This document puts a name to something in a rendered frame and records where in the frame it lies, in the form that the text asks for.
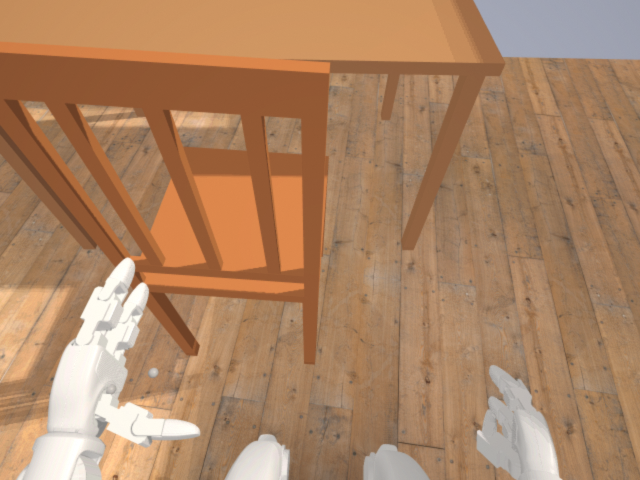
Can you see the left robot forearm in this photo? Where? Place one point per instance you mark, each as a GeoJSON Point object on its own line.
{"type": "Point", "coordinates": [65, 456]}

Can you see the robot left hand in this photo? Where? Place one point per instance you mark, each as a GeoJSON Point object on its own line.
{"type": "Point", "coordinates": [95, 359]}

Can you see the robot right hand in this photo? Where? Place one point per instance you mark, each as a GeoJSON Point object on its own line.
{"type": "Point", "coordinates": [525, 431]}

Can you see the robot right shin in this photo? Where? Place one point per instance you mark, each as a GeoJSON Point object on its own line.
{"type": "Point", "coordinates": [387, 447]}

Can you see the chair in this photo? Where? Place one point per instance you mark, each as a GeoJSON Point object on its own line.
{"type": "Point", "coordinates": [232, 223]}

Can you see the robot right thigh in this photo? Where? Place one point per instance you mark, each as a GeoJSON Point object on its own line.
{"type": "Point", "coordinates": [392, 465]}

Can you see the table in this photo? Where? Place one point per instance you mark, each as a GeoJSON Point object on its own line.
{"type": "Point", "coordinates": [411, 37]}

